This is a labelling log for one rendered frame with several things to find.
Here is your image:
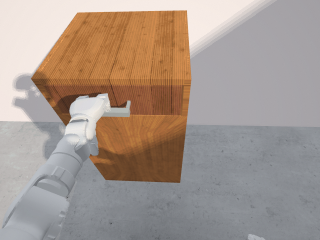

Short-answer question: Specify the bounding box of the drawer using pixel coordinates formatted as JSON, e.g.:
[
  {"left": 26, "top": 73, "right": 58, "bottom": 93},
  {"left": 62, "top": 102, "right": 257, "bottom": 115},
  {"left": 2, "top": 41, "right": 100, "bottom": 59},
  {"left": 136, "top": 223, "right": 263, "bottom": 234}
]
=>
[{"left": 43, "top": 84, "right": 183, "bottom": 116}]

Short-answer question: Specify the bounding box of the left robot forearm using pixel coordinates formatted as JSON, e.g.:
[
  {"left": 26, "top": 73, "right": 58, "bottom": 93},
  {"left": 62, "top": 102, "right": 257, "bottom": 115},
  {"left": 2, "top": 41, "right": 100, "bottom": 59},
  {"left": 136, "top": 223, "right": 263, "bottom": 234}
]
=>
[{"left": 2, "top": 114, "right": 96, "bottom": 229}]

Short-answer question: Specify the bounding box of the left robot upper arm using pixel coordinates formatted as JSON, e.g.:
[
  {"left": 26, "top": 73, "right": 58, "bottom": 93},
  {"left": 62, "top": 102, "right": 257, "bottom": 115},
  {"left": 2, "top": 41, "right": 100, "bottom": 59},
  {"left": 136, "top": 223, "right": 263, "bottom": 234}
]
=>
[{"left": 0, "top": 186, "right": 70, "bottom": 240}]

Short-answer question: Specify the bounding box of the handle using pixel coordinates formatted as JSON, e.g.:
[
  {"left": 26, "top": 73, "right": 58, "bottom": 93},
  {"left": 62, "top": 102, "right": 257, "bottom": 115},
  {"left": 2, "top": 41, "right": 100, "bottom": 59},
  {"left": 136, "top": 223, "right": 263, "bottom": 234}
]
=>
[{"left": 102, "top": 100, "right": 131, "bottom": 117}]

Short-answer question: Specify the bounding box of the cabinet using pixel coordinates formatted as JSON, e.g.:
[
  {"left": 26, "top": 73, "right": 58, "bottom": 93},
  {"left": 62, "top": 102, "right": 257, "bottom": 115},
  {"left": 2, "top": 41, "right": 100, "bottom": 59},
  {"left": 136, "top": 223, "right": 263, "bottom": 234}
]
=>
[{"left": 31, "top": 10, "right": 192, "bottom": 183}]

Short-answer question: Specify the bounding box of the left robot hand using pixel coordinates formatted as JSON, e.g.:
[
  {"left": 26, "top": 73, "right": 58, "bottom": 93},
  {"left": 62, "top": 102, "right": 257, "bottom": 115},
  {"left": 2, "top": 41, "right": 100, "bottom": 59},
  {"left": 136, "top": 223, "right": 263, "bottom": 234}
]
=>
[{"left": 69, "top": 93, "right": 111, "bottom": 156}]

